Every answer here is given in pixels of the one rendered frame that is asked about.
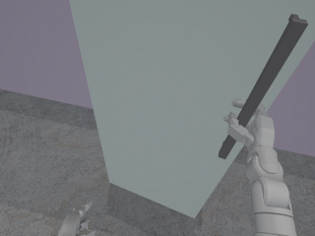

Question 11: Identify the robot left hand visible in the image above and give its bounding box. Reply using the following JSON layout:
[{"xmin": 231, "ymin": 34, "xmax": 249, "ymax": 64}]
[{"xmin": 58, "ymin": 201, "xmax": 95, "ymax": 236}]

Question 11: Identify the robot right hand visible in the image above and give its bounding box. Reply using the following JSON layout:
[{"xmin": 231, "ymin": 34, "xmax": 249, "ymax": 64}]
[{"xmin": 223, "ymin": 98, "xmax": 275, "ymax": 152}]

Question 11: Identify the robot right forearm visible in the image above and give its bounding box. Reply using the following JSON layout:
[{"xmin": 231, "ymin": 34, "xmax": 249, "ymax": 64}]
[{"xmin": 245, "ymin": 147, "xmax": 297, "ymax": 236}]

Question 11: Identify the handle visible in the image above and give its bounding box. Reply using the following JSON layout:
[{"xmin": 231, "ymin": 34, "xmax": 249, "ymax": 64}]
[{"xmin": 218, "ymin": 14, "xmax": 308, "ymax": 159}]

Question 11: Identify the fridge door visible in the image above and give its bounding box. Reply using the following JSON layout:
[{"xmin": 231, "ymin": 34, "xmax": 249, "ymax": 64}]
[{"xmin": 69, "ymin": 0, "xmax": 315, "ymax": 218}]

